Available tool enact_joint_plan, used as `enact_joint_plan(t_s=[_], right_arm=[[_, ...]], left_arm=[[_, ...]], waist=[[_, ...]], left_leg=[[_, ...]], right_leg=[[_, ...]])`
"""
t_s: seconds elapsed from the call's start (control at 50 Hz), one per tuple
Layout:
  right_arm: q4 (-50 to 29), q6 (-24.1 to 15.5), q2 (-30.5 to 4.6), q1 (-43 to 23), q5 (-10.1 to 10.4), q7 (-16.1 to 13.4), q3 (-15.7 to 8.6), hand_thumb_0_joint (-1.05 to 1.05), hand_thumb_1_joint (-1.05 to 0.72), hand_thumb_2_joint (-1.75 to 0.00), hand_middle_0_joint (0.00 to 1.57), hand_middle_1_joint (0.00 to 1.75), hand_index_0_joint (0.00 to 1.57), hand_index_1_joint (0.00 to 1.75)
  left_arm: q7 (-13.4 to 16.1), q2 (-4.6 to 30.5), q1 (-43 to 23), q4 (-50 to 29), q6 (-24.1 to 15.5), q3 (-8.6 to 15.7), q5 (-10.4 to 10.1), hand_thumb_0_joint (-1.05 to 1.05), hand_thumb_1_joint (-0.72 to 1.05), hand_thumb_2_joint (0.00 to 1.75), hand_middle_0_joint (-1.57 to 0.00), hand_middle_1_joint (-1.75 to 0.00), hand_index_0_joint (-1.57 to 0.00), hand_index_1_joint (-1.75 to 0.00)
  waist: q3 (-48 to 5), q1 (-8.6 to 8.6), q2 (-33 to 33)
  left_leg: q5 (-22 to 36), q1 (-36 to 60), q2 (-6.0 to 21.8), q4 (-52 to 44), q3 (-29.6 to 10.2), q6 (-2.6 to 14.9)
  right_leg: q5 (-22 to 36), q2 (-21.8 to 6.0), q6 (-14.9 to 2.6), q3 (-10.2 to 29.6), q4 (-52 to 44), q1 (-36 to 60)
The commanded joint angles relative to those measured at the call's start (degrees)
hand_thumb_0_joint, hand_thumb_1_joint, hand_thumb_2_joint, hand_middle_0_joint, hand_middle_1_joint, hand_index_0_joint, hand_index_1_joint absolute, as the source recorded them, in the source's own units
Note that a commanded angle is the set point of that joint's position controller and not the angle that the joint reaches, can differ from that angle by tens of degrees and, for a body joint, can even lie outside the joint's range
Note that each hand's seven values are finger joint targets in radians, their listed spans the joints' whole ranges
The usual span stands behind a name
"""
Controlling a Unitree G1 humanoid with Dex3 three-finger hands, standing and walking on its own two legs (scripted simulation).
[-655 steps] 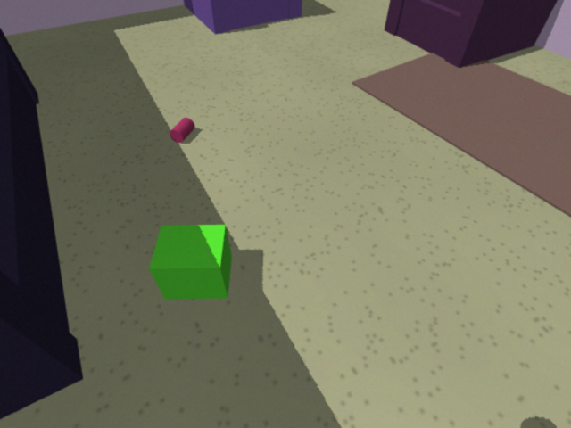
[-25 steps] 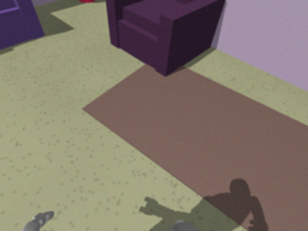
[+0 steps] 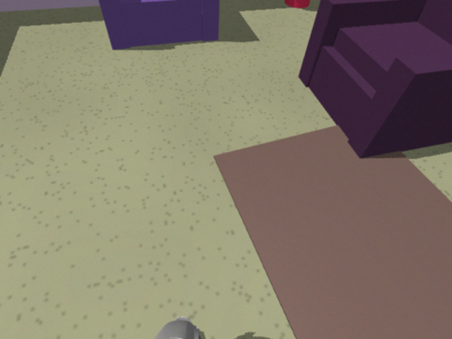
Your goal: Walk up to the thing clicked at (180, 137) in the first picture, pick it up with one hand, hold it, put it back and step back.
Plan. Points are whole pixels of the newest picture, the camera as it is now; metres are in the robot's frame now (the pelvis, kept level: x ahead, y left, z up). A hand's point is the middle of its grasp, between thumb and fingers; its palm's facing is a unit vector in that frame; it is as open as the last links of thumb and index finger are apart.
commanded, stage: walk up
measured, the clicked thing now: out of the picture +0.67 +1.33 -0.72
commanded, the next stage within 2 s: stand in 1.94 s
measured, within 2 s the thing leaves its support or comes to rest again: neither
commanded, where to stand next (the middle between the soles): +0.10 -0.01 m, yaw +60 degrees
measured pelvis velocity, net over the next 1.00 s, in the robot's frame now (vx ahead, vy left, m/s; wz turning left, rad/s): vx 0.05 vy -0.07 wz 0.84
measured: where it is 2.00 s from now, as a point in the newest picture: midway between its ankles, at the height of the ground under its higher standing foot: outside the picture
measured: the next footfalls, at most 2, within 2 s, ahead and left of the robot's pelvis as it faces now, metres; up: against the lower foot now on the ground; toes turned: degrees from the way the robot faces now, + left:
left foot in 0.04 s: +0.15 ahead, +0.09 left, +0.00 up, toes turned +8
right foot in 0.34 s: +0.22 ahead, -0.19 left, +0.00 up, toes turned +15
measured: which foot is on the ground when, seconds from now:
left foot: up 0.00-0.02, down 0.04-0.36, up 0.38-0.66, down 0.68-0.98, up 1.00-1.00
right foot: down 0.00-0.06, up 0.08-0.32, down 0.34-0.70, up 0.72-0.92, down 0.94-1.00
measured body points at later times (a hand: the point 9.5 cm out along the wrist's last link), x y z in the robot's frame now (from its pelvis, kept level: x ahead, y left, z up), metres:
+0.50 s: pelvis +0.06 -0.08 -0.03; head +0.13 -0.09 +0.42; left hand +0.02 +0.26 -0.10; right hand +0.33 -0.31 -0.14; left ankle +0.04 +0.05 -0.67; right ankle +0.18 -0.20 -0.73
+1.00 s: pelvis +0.05 -0.07 -0.03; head +0.07 -0.04 +0.41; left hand -0.14 +0.21 -0.14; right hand +0.35 -0.24 -0.14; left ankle -0.05 +0.05 -0.72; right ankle +0.16 -0.11 -0.73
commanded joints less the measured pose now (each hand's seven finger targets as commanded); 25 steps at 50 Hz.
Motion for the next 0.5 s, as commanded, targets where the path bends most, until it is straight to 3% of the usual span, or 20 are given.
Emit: enact_joint_plan(t_s=[0.0,0.02,0.04,0.06,0.08,0.12,0.14,0.16,0.2,0.24,0.26,0.28,0.3,0.32,0.34,0.36,0.38,0.42,0.44,0.48], right_arm=[[-5.03,-1.06,-7.68,8.32,-0.34,-2.23,-3.43,0.00,-0.90,-0.90,0.20,0.30,0.20,0.30],[-4.99,-1.16,-9.60,12.09,-0.94,-3.02,-4.32,0.00,-0.90,-0.90,0.20,0.30,0.20,0.30],[-7.08,-1.19,-13.38,11.86,-1.61,-3.93,-5.37,0.00,-0.90,-0.90,0.20,0.30,0.20,0.30],[-9.11,-0.96,-16.87,12.14,-0.45,-4.42,-6.24,0.00,-0.90,-0.90,0.20,0.30,0.20,0.30],[-9.63,-0.90,-15.46,10.69,0.85,-4.90,-6.23,0.00,-0.90,-0.90,0.20,0.30,0.20,0.30],[-10.80,-0.96,-11.63,5.86,0.72,-5.28,-4.38,0.00,-0.90,-0.90,0.20,0.30,0.20,0.30],[-11.27,-0.98,-10.89,3.09,0.41,-5.36,-4.00,0.00,-0.90,-0.90,0.20,0.30,0.20,0.30],[-12.06,-0.83,-10.46,-0.22,0.23,-5.16,-3.80,0.00,-0.90,-0.90,0.20,0.30,0.20,0.30],[-13.28,-0.17,-10.18,-2.42,-1.12,-4.27,-3.88,0.00,-0.90,-0.90,0.20,0.30,0.20,0.30],[-14.47,0.44,-10.78,-2.29,-2.34,-3.55,-4.66,0.00,-0.90,-0.90,0.20,0.30,0.20,0.30],[-15.45,0.85,-10.84,-2.88,-2.71,-3.10,-5.03,0.00,-0.90,-0.90,0.20,0.30,0.20,0.30],[-17.08,1.29,-10.46,-5.27,-2.80,-2.73,-5.08,0.00,-0.90,-0.90,0.20,0.30,0.20,0.30],[-18.46,1.80,-9.37,-7.62,-2.74,-2.43,-4.82,0.00,-0.90,-0.90,0.20,0.30,0.20,0.30],[-18.85,1.31,-5.79,-7.05,-2.59,-2.53,-3.62,0.00,-0.90,-0.90,0.20,0.30,0.20,0.30],[-18.24,1.74,-4.44,-1.97,-3.17,-2.52,-3.44,0.00,-0.90,-0.90,0.20,0.30,0.20,0.30],[-17.01,3.03,-8.67,-1.87,-3.78,-2.19,-5.29,0.00,-0.90,-0.90,0.20,0.30,0.20,0.30],[-16.20,3.30,-10.47,-4.96,-4.00,-1.40,-6.13,0.00,-0.90,-0.90,0.20,0.30,0.20,0.30],[-14.28,3.16,-9.68,-1.57,-3.50,0.13,-6.68,0.00,-0.90,-0.90,0.20,0.30,0.20,0.30],[-13.56,3.40,-9.86,1.51,-2.76,0.85,-6.97,0.00,-0.90,-0.90,0.20,0.30,0.20,0.30],[-12.34,3.29,-9.34,0.44,-2.10,1.68,-7.08,0.00,-0.90,-0.90,0.20,0.30,0.20,0.30]], left_arm=[[1.67,11.36,-5.16,-8.09,-0.94,2.62,-1.51,0.00,0.90,0.90,-0.20,-0.30,-0.20,-0.30],[1.97,9.51,-3.57,-8.48,-0.82,1.90,-2.02,0.00,0.90,0.90,-0.20,-0.30,-0.20,-0.30],[2.00,6.09,-0.39,-9.11,-0.70,1.52,-2.01,0.00,0.90,0.90,-0.20,-0.30,-0.20,-0.30],[2.48,8.36,0.52,-9.85,-0.21,1.65,-2.51,0.00,0.90,0.90,-0.20,-0.30,-0.20,-0.30],[3.24,10.68,-2.23,-9.42,-0.02,1.49,-1.77,0.00,0.90,0.90,-0.20,-0.30,-0.20,-0.30],[2.94,10.54,-3.20,-8.67,-0.26,1.50,-1.61,0.00,0.90,0.90,-0.20,-0.30,-0.20,-0.30],[2.88,10.17,-1.31,-7.98,-0.24,1.53,-1.59,0.00,0.90,0.90,-0.20,-0.30,-0.20,-0.30],[2.94,9.92,0.76,-6.86,-0.12,1.65,-1.72,0.00,0.90,0.90,-0.20,-0.30,-0.20,-0.30],[3.20,8.35,2.78,-5.94,-0.19,1.76,-2.58,0.00,0.90,0.90,-0.20,-0.30,-0.20,-0.30],[4.19,7.69,3.91,-5.77,-0.74,1.80,-3.18,0.00,0.90,0.90,-0.20,-0.30,-0.20,-0.30],[4.81,7.84,5.17,-5.22,-1.00,1.94,-3.30,0.00,0.90,0.90,-0.20,-0.30,-0.20,-0.30],[5.33,8.42,8.09,-4.18,-1.19,2.30,-3.28,0.00,0.90,0.90,-0.20,-0.30,-0.20,-0.30],[5.82,9.90,11.18,-2.93,-1.47,3.01,-2.91,0.00,0.90,0.90,-0.20,-0.30,-0.20,-0.30],[6.87,15.65,10.90,-2.89,-2.21,3.86,-2.06,0.00,0.90,0.90,-0.20,-0.30,-0.20,-0.30],[7.26,19.69,4.38,-5.56,-2.44,4.58,-1.33,0.00,0.90,0.90,-0.20,-0.30,-0.20,-0.30],[7.52,21.48,-0.04,-6.80,-2.31,4.93,-1.90,0.00,0.90,0.90,-0.20,-0.30,-0.20,-0.30],[7.89,19.12,-0.48,-6.64,-2.72,4.57,-1.80,0.00,0.90,0.90,-0.20,-0.30,-0.20,-0.30],[8.29,17.67,-3.15,-4.69,-3.02,4.53,-1.13,0.00,0.90,0.90,-0.20,-0.30,-0.20,-0.30],[8.30,18.83,-4.58,-5.26,-3.18,5.30,-0.53,0.00,0.90,0.90,-0.20,-0.30,-0.20,-0.30],[7.85,17.45,-1.65,-5.01,-3.56,5.05,-0.13,0.00,0.90,0.90,-0.20,-0.30,-0.20,-0.30]], waist=[[-8.90,-7.18,-1.20],[-12.74,-9.65,4.35],[-14.62,-9.03,15.02],[-19.48,-9.71,15.58],[-17.66,-9.08,6.11],[-11.00,-6.72,0.79],[-8.48,-4.91,4.35],[-7.13,-3.82,8.25],[-7.73,-3.46,12.42],[-10.31,-3.60,15.37],[-11.67,-3.27,14.64],[-13.16,-1.36,11.99],[-13.70,0.87,7.56],[-13.51,0.67,-3.81],[-11.59,-3.40,-11.06],[-10.03,-3.86,-10.43],[-5.74,-3.22,-4.95],[-4.94,-6.05,-6.46],[-6.25,-6.16,-11.53],[-9.69,-3.98,-12.08]], left_leg=[[4.26,20.70,-5.16,-7.44,2.95,3.30],[4.20,30.30,-4.51,-11.32,-1.67,6.37],[12.64,37.74,7.94,-12.15,-21.49,11.72],[21.32,44.39,21.57,-14.26,-44.74,22.69],[16.84,37.70,23.08,-17.40,-44.66,22.73],[11.79,25.15,14.34,-17.51,-30.31,13.95],[14.61,20.04,10.81,-15.35,-25.12,11.21],[16.21,13.15,7.76,-13.62,-20.67,10.07],[22.95,7.29,4.02,-10.80,-17.27,9.17],[32.09,6.15,3.29,-6.17,-18.26,9.64],[32.60,4.89,2.16,-2.61,-19.11,9.30],[27.55,1.45,-0.21,1.43,-18.23,8.07],[16.98,-3.42,-2.99,5.93,-18.14,5.64],[3.51,-11.61,-9.06,14.04,-14.78,2.08],[-22.98,-13.51,-8.61,23.75,-11.11,-0.91],[-24.43,-10.72,-5.23,32.06,-13.35,-1.35],[-20.83,-10.52,-2.71,34.28,-14.02,-2.27],[-13.03,-10.51,-2.42,35.57,-13.36,-2.29],[-13.00,-10.63,-1.23,34.10,-12.15,-2.85],[-13.96,-9.38,-0.78,26.18,-10.66,-3.38]], right_leg=[[42.98,-12.19,1.00,3.82,13.07,-8.81],[34.63,-8.71,3.14,2.65,26.73,-14.88],[0.07,-1.86,5.95,3.00,40.72,-28.44],[-14.88,1.92,8.08,9.84,53.01,-39.15],[-12.09,-3.05,6.24,17.28,52.15,-37.60],[-8.91,-4.86,3.20,18.40,41.64,-32.20],[-8.80,-5.05,2.66,17.75,35.54,-28.94],[-7.41,-4.52,2.56,17.00,32.16,-24.30],[-5.11,-2.08,2.37,14.19,25.87,-18.01],[-0.05,-0.52,1.56,12.59,21.91,-15.79],[3.77,0.32,1.22,11.72,18.42,-13.24],[9.39,1.07,0.86,11.05,13.74,-9.20],[13.42,0.83,0.09,12.00,7.10,-4.66],[21.05,-12.30,-3.34,25.53,-0.30,-1.33],[27.16,-29.61,-8.74,37.46,-5.10,-7.25],[21.08,-35.29,-15.16,44.22,-8.32,-15.01],[17.69,-32.12,-15.24,40.83,-7.55,-17.75],[13.51,-23.68,-10.60,26.29,-4.38,-16.88],[11.38,-23.56,-10.05,23.97,-3.10,-14.64],[13.81,-21.50,-9.68,18.96,-0.19,-7.00]])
